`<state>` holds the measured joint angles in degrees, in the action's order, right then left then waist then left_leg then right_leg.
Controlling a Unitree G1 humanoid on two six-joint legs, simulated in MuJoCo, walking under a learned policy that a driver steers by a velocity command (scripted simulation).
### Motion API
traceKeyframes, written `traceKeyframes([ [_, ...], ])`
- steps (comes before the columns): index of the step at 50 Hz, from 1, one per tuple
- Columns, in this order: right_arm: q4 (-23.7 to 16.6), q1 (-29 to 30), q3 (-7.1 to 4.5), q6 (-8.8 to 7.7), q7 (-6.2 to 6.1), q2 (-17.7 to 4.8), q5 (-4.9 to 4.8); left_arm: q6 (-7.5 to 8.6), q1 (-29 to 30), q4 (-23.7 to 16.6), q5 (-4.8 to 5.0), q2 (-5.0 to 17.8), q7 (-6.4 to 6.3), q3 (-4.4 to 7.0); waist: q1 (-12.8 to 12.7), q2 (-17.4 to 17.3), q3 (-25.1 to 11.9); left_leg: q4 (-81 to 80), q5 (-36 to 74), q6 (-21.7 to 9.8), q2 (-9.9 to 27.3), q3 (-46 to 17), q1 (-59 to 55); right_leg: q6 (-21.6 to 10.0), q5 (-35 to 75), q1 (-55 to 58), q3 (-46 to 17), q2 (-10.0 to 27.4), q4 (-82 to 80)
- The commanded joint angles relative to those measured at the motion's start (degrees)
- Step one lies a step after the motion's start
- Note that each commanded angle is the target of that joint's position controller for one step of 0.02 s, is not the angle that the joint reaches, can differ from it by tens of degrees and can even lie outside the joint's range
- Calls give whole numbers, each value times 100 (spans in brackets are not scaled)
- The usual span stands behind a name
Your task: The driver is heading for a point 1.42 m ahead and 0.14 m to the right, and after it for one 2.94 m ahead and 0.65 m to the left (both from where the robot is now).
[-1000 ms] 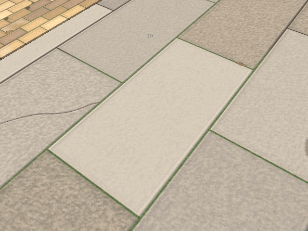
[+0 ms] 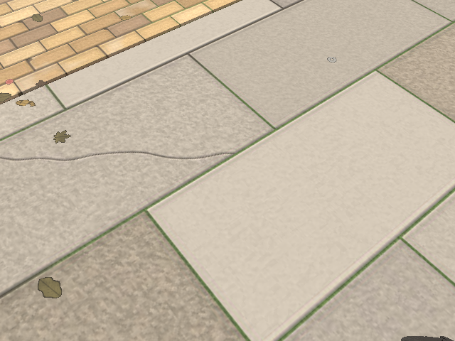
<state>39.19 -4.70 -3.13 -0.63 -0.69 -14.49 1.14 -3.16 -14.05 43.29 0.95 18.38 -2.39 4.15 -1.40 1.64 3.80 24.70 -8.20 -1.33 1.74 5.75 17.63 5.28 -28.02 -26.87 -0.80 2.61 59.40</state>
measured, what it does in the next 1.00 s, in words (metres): walks ahead: right foot, then left foot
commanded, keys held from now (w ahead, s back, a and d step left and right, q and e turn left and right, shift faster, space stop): e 0.44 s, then q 0.20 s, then w+q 0.36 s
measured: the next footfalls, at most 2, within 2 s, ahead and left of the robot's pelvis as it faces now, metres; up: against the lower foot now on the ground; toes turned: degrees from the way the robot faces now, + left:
right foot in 0.18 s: +0.06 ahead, -0.13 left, +0.00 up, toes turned -9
left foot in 0.64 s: +0.12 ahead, +0.09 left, +0.00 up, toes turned -17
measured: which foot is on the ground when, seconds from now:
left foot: down 0.00-0.18, up 0.20-0.62, down 0.64-0.84, up 0.86-1.00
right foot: up 0.00-0.16, down 0.18-1.00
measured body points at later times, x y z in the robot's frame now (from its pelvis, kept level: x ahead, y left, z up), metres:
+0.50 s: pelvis +0.02 -0.04 +0.01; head +0.05 -0.08 +0.45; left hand +0.25 +0.19 -0.06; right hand +0.10 -0.36 -0.11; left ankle +0.08 +0.12 -0.68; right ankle +0.02 -0.13 -0.74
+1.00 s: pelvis +0.11 -0.03 +0.00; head +0.13 -0.04 +0.45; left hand +0.19 +0.25 -0.11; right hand +0.23 -0.31 -0.10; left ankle +0.13 +0.11 -0.67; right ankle +0.02 -0.13 -0.74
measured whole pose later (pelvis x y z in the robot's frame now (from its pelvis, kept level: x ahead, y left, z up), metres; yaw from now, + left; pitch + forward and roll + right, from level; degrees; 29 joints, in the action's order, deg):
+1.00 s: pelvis +0.11 -0.03 +0.00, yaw -5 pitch +2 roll -1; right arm 41.1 -11.5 -3.5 -1.6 0.4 -17.0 -2.2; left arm 4.4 -21.4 42.0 -0.1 16.0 -0.5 4.3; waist -2.7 -2.1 0.2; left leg 59.8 -20.7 -1.4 1.0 -4.4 31.4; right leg -1.7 -18.5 -4.2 4.1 -1.2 21.0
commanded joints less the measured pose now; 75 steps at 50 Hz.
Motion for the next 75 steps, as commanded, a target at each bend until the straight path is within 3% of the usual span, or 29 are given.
traceKeyframes([
  [1,-264,323,-253,-79,-76,-856,-18,-43,-280,-476,-51,228,40,41,-14,-1067,-734,-981,915,-1241,1501,-722,-249,-62,497,416,26,239,-565],
  [5,-134,263,-328,-7,-90,-1135,-104,-50,-98,-726,-36,427,219,85,27,-946,-837,-785,771,-1152,1776,-694,-467,-335,710,750,215,230,-1308],
  [8,-6,250,-313,69,-83,-1050,-236,-40,-401,-669,-75,507,263,179,-170,-655,-805,10,-109,-568,1494,-280,-191,-705,1437,1547,468,-96,-2552],
  [9,129,-61,-268,107,-65,-821,-186,-20,-521,-673,-105,766,214,268,-125,101,-616,935,-860,-114,1087,134,290,-960,2330,1887,-111,98,-3283],
  [10,-36,-156,-167,138,-39,-530,76,19,-457,-916,-84,1441,88,397,98,1968,-454,2925,-2867,569,167,600,1757,-1744,4066,2362,-2297,1575,-3836],
  [11,-252,507,-241,129,-102,-781,-8,163,-498,-1051,-312,1508,173,360,-318,1563,-660,4016,-3257,534,-236,-534,2055,-2575,3723,1784,-3098,1978,-4231],
  [12,-235,537,-297,143,-138,-923,-138,290,-298,-1047,-340,1347,223,316,-202,1009,-581,4374,-2789,425,-108,-818,2176,-2424,3219,1757,-2638,1733,-4279],
  [14,-30,257,-364,164,-210,-988,-96,351,238,-1103,-107,983,178,224,85,490,-555,4231,-1822,358,51,-963,2206,-1839,2819,1836,-2012,1242,-4116],
  [23,56,129,-266,84,-118,-726,-139,219,220,-1269,-79,874,-10,169,37,565,-923,2724,-1030,706,-170,-1036,1613,-1827,3290,2392,-1855,891,-3875],
  [31,251,-254,-93,3,82,-552,-129,263,474,-906,-193,291,189,-122,174,462,-649,-129,90,436,-12,-648,-677,-1523,2705,1387,-1419,615,-3714],
  [33,146,-282,-165,-15,39,-1145,-49,369,84,-823,-340,373,188,-100,-133,-251,-778,-39,1571,102,559,-1401,-1064,-992,1358,1257,-996,21,-3304],
  [34,227,-207,-214,9,27,-1314,-151,401,38,-875,-382,322,181,-102,-318,-826,-773,-20,489,-286,593,-1600,-738,-750,734,1261,-426,-461,-3198],
  [35,228,-318,-241,23,36,-1267,-216,415,393,-918,-337,399,142,-81,-62,-1019,-617,-358,-1211,-573,608,-1956,-314,-619,324,1290,-65,-642,-2790],
  [38,301,-669,-188,-44,21,-1143,-195,503,671,-1038,-85,216,126,-44,73,-1553,112,-1192,-3401,-948,998,-3218,75,-655,118,749,90,-656,-2370],
  [41,82,-286,-166,-43,-40,-1016,-273,744,201,-904,-55,152,211,24,-263,-1280,-114,-786,-2833,-680,606,-2919,625,-890,630,1957,-200,-347,-3316],
  [43,-292,144,-30,-112,-57,-490,-301,819,-678,-656,-128,625,210,206,-567,221,-323,1339,-2031,-80,-359,-1533,2044,-1354,-510,3322,-1842,767,-4306],
  [44,-506,246,-45,-171,-39,-605,-319,822,-881,-556,-125,903,245,293,-540,882,-42,2411,-2294,-20,-308,-1272,2900,-1904,-643,3437,-3230,1825,-4849],
  [45,-483,118,-131,-213,-22,-824,-341,850,-877,-541,-129,665,220,239,-410,583,150,3311,-2354,-43,-28,-1482,3344,-2155,-130,3423,-3380,2109,-4813],
  [49,-377,-34,-107,-229,166,-622,-332,853,-583,-514,-104,365,175,156,-240,244,137,3751,-1032,-23,338,-1335,3531,-1625,1961,3487,-1336,1438,-4942],
  [55,-754,665,100,-253,442,-247,-282,799,-639,-306,-45,756,131,225,-409,313,146,1847,262,206,229,-438,2102,-1372,2895,2542,372,991,-5046],
  [59,-876,542,-67,-205,488,-664,-274,750,-728,-151,49,1057,131,298,-76,523,-111,1298,-23,-252,-219,-28,1092,-1158,5285,2799,833,1246,-4297],
  [61,-551,-831,-354,-134,419,-1130,-286,696,-672,-175,79,1103,88,292,760,474,-930,978,89,-661,-678,121,-882,-899,6521,2369,1192,1084,-2434],
  [62,-319,-1818,-529,-48,303,-1445,-311,735,-699,-283,-1,951,63,215,1232,179,-1338,978,22,-885,-432,-538,-2512,-664,5207,1091,1179,893,-854],
  [63,-344,-1701,-544,-79,207,-2027,-284,824,-1356,-555,-229,-43,147,-89,430,-1622,-1953,426,-1034,-1766,1335,-3846,-4144,-367,-476,-1136,797,-33,1358],
  [64,-515,-1897,-417,-157,222,-1628,-232,998,-1067,-515,13,441,214,-61,858,-1072,-2895,-738,-2324,-2148,1971,-5637,-4192,-410,-567,-1505,-494,-226,2119],
  [65,-384,-1633,-331,-243,262,-1303,-185,1032,-408,-672,268,797,221,53,915,-688,-1823,-950,-2212,-1807,1810,-4751,-3488,-491,14,-1999,-465,20,2173],
  [67,-349,-901,-199,-344,267,-943,-162,1028,-212,-608,107,702,143,20,429,-325,-837,-983,-946,-1435,1387,-3217,-1684,-593,937,-1511,-357,546,1397],
  [71,-146,-604,-147,-573,284,-725,-56,680,-748,-289,60,451,167,16,-57,-526,-546,-1532,441,-1346,1012,-1816,-465,-489,1603,-706,-424,744,845],
  [75,126,-854,-162,-636,200,-773,-33,672,-129,-421,32,311,169,1,165,-389,-127,-1704,1250,-1030,786,-876,-678,-397,2774,-1323,-641,496,-262],
])
Velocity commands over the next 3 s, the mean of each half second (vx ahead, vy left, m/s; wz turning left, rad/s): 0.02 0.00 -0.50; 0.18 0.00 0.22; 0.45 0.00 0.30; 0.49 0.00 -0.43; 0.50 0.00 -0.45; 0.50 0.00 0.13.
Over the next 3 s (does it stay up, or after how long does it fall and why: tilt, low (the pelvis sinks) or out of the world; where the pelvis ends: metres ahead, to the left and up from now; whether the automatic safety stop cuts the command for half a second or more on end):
stays up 1.16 -0.14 0.01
